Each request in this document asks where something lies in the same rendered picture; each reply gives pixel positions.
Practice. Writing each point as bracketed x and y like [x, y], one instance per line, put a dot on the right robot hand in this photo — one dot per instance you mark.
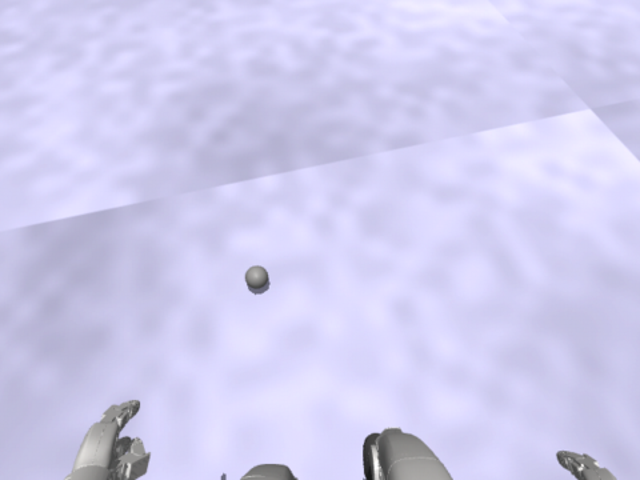
[583, 466]

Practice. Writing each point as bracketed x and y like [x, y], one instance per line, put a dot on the left robot hand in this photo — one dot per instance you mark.
[102, 447]

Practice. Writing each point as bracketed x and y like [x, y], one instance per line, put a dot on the right robot foot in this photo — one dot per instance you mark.
[366, 454]

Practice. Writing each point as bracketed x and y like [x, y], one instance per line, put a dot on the ball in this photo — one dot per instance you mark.
[256, 277]

